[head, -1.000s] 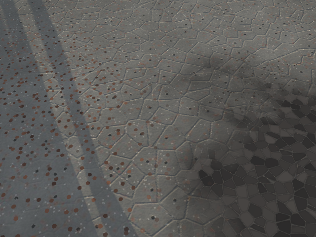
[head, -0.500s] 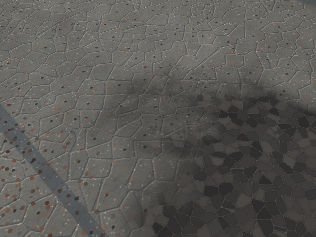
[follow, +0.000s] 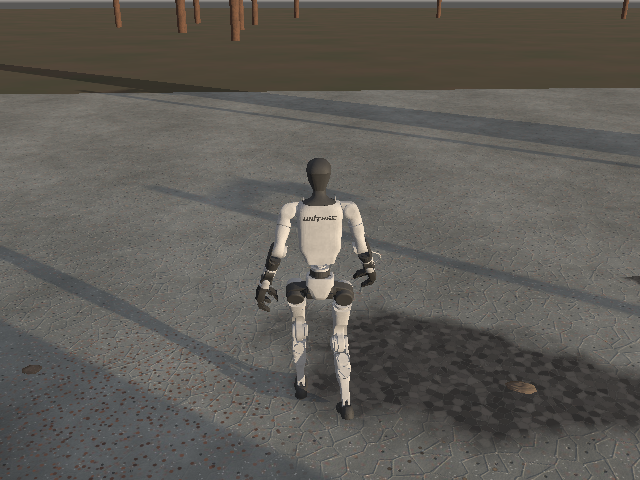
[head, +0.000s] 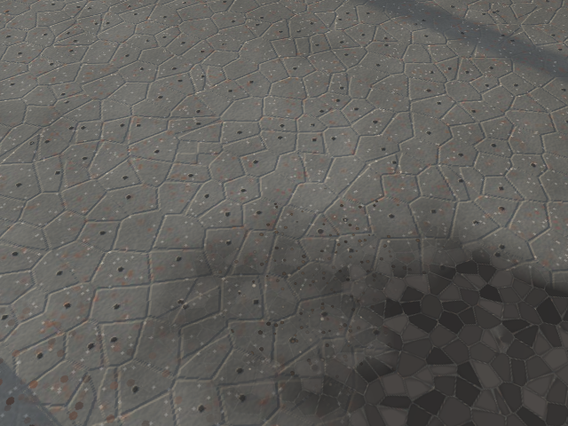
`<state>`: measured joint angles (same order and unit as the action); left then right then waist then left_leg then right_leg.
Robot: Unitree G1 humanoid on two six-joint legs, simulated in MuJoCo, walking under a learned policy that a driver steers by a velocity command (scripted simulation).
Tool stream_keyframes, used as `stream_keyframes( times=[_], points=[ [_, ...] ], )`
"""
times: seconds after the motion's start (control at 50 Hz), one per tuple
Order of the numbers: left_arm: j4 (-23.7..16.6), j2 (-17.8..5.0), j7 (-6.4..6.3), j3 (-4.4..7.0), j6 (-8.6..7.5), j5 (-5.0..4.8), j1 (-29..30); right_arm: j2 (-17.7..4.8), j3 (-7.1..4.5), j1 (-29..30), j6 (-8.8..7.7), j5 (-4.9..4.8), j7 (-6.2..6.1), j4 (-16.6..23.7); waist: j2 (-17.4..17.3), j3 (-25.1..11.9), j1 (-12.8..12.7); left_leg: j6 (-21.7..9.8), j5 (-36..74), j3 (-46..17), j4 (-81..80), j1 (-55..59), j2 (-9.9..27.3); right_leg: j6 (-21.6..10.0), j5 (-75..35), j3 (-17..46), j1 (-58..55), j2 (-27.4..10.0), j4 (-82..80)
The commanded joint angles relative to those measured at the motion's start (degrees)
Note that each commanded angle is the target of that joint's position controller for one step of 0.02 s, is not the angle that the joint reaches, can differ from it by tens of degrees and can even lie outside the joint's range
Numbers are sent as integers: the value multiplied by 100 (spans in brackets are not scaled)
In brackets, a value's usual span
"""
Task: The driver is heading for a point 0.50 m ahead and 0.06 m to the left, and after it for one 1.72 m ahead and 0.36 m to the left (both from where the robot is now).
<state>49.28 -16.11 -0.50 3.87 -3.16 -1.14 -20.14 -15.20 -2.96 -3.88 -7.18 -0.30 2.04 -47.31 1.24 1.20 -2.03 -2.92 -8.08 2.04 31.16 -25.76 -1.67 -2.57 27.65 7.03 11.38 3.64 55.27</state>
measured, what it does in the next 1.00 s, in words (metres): walks ahead, turning left: right foot, then left foot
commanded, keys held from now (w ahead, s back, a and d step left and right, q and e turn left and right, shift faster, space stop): w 0.36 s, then w+q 0.10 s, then q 0.54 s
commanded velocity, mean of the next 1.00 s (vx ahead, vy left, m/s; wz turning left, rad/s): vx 0.34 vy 0.00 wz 0.22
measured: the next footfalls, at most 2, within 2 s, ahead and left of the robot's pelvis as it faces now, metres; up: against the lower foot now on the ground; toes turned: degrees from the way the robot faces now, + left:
right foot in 0.46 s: +0.43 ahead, -0.14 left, +0.00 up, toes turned -1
left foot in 0.92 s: +0.49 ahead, +0.11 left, +0.00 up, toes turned +21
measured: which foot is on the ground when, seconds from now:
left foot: down 0.00-0.46, up 0.48-0.90, down 0.92-1.00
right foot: up 0.00-0.44, down 0.46-0.94, up 0.96-1.00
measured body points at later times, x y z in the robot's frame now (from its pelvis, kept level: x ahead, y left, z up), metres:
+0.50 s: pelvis +0.29 -0.04 +0.00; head +0.33 -0.05 +0.45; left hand +0.51 +0.20 -0.07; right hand +0.27 -0.32 -0.14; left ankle +0.11 +0.10 -0.68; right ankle +0.39 -0.14 -0.73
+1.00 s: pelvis +0.43 -0.01 +0.00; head +0.48 +0.03 +0.45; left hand +0.49 +0.31 -0.12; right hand +0.67 -0.23 -0.09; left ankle +0.48 +0.10 -0.72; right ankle +0.39 -0.15 -0.66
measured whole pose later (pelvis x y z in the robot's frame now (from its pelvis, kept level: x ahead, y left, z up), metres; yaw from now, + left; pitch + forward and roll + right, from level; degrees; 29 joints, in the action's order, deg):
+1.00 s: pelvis +0.43 -0.01 +0.00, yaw +17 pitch +2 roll -2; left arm 46.6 -17.3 -1.3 4.3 -0.7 0.0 -5.8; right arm -17.0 -4.8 -7.2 0.6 0.4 1.0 -40.3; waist 0.8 3.8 0.3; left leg -3.7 -10.7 0.7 33.6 -25.5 -0.9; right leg 2.7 31.7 -4.1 22.1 -2.2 59.5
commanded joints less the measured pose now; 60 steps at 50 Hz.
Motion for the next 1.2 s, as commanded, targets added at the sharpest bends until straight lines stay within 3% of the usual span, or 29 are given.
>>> stream_keyframes(
  times=[0.02, 0.04, 0.06, 0.12, 0.18, 0.26, 0.32, 0.38, 0.42, 0.44, 0.46, 0.48, 0.5, 0.52, 0.54, 0.58, 0.64, 0.7, 0.82, 0.9, 0.92, 0.94, 0.96, 0.98, 1.0, 1.02, 1.04, 1.1, 1.2],
  points=[
    [-663, -762, 7, 94, -230, -82, 433, -775, -206, -1133, 81, -14, -43, -24, -537, -678, 687, -1076, -1546, -3105, -1606, 3269, 1955, -26, -405, -26, 3241, -589, 1842],
    [-719, -714, -1, 112, -237, 12, 629, -651, -156, -880, 91, 42, -41, 5, -382, -292, 547, -1063, -948, -2653, -1764, 2567, 1767, -1, -717, -122, 3109, -775, 1457],
    [-717, -662, -3, 137, -214, 54, 557, -554, -110, -777, 70, 105, -43, 14, -503, -239, 371, -1007, -442, -2326, -1875, 2172, 1603, 1, -934, -112, 2774, -950, 1172],
    [-717, -382, -3, 83, -128, 62, 428, -649, -119, -854, 46, 40, -56, -89, -616, -196, 217, -1091, 457, -1711, -2175, 1773, 1460, 128, -1105, -276, 2550, -1094, 544],
    [-896, -284, -7, 25, -118, 102, 944, -885, -181, -1022, 77, 5, -135, -180, -459, -89, 309, -1075, 1072, -1222, -2353, 1773, 1381, 294, -1944, -405, 2752, -1142, -449],
    [-1061, -146, 70, -53, -171, 62, 1683, -953, -179, -1375, 144, -67, -179, -322, -460, 40, 574, -829, 1182, -637, -2368, 1775, 1098, 315, -3154, -662, 2322, -900, -1857],
    [-1233, -176, 155, -69, -201, 10, 2169, -975, -176, -1739, 221, -94, -179, -482, -481, 176, 742, -811, 1122, -700, -2213, 2230, 1306, 253, -3235, -693, 2362, -783, -2322],
    [-1375, -310, 246, -38, -250, 12, 2343, -1044, -205, -1861, 330, -112, -207, -578, -543, 220, 647, -706, 1566, -869, -1820, 2779, 1589, 57, -2665, -640, 2329, -699, -2641],
    [-1242, -546, 242, 80, -287, 38, 1697, -1150, -229, -1691, 385, -123, -231, -558, -636, -128, 178, -570, 2794, -857, -1073, 2779, 1508, -117, -2399, -785, 1288, -465, -2898],
    [-983, -828, 196, 223, -296, 70, 807, -1059, -187, -1615, 394, -99, -234, -508, -550, -709, -247, -416, 3091, -680, -108, 2379, 1209, -290, -2567, -793, -60, -472, -2894],
    [-807, -1264, 124, 350, -281, 167, -280, -750, -62, -1567, 367, 38, -230, -317, 9, -1639, -645, -194, 1611, -445, 1628, 1170, 820, -655, -2810, 268, -1902, -1529, -2580],
    [-720, -1624, 130, 400, -222, 220, -393, -47, 136, -2403, 250, -9, -195, -284, 1590, -2431, -207, 168, -2324, -340, 3549, -925, -118, -1556, -2614, 2744, -3617, -2940, -3077],
    [-788, -1031, 121, 264, -195, 197, -363, -750, -31, -2127, 193, -143, -191, -416, 986, -2324, -448, 207, -2660, -999, 4198, -1352, 96, -1486, -2727, 2912, -3308, -2834, -3361],
    [-851, -805, 89, 171, -204, 196, 98, -1005, -126, -1630, 188, -227, -208, -256, 746, -1439, -381, 239, -2316, -898, 4336, -1575, 300, -1264, -3783, 1830, -2538, -2666, -3346],
    [-873, -637, 93, 111, -220, 208, 475, -922, -134, -1421, 228, -180, -251, -235, 381, -1071, -182, 314, -2003, -770, 4160, -1384, 521, -1128, -4741, 1076, -1797, -2403, -3380],
    [-852, -413, 115, 63, -246, 222, 1002, -758, -195, -1490, 427, -118, -294, -243, 429, -627, 223, 410, -1648, -711, 3709, -789, 762, -943, -5196, 142, -628, -2066, -3689],
    [-780, -557, 58, 123, -274, 256, 1326, -439, -180, -1495, 696, -99, -315, -60, 459, -398, 476, 543, -1207, -526, 3228, -545, 744, -1055, -5324, -513, 100, -2043, -4100],
    [-702, -705, -79, 180, -193, 229, 1415, -367, -165, -1202, 745, -35, -250, 185, 449, -445, 450, 546, -241, -388, 2228, -424, 779, -995, -5037, -1126, 88, -1928, -4202],
    [-520, -916, -174, 245, 62, 83, 1276, -508, -228, -446, 791, -8, -18, 668, 359, -423, 184, 342, 71, -88, 967, -214, 627, -817, -4489, -1491, -528, -2080, -3813],
    [-470, -950, -193, 284, 205, -74, 1339, -691, -363, -751, 817, -3, 27, 779, 277, -479, 438, -51, 106, 225, -129, 530, 255, -373, -4570, -1648, -647, -1982, -2528],
    [-376, -836, -171, 265, 206, 7, 966, -1107, -518, -1151, 792, 22, -66, 725, -317, -759, 530, -306, 1889, -179, -559, 1423, 319, 22, -4065, -1865, -282, -1553, -1502],
    [-596, -578, -125, 170, 160, 275, 879, -1867, -699, -1384, 800, 92, -214, 800, -1782, -1066, 381, -1137, 4745, -2099, -370, 2811, 1670, 567, -1046, -2064, 1481, -787, 379],
    [-732, -504, -79, 105, 143, 277, 1024, -1741, -608, -1346, 771, 176, -196, 941, -1764, -1887, 462, -2198, 4201, -3551, -699, 3335, 2464, 699, 1421, -943, 2414, -142, 1704],
    [-715, -723, -37, 163, 156, 111, 1307, -1459, -522, -1209, 711, 115, -132, 1002, -989, -1783, 603, -2016, 3599, -3121, -861, 3062, 2244, 595, 1219, -347, 2600, -357, 1997],
    [-745, -672, -61, 159, 182, 35, 1457, -1276, -479, -905, 661, 41, -146, 1031, -719, -1383, 464, -1661, 2861, -2617, -875, 2668, 1930, 497, 767, -295, 2736, -492, 1830],
    [-687, -667, -130, 175, 219, 98, 1480, -1135, -446, -653, 669, -37, -178, 1057, -401, -1032, 346, -1361, 2192, -2334, -986, 2229, 1677, 498, 368, -298, 2742, -599, 1424],
    [-690, -775, -194, 218, 264, 159, 1490, -1036, -412, -430, 706, -58, -241, 1102, -496, -902, 225, -1210, 1704, -2174, -1105, 1803, 1516, 507, 60, -280, 2500, -659, 1062],
    [-635, -606, -201, 185, 305, 133, 1273, -1078, -422, -329, 779, 56, -340, 1201, -769, -952, 85, -1150, 1512, -1992, -1217, 1379, 1279, 593, -341, -390, 1955, -462, 348],
    [-584, -482, -157, 97, 332, 106, 1303, -1048, -393, -358, 825, 79, -395, 1175, -946, -1014, 255, -1056, 645, -1915, -1226, 1064, 1186, 666, -742, -459, 1213, -482, -771]
  ],
)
